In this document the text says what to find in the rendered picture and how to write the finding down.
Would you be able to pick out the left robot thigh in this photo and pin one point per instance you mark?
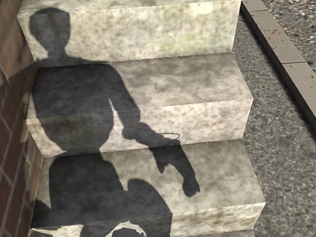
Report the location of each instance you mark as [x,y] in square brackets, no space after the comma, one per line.
[128,232]

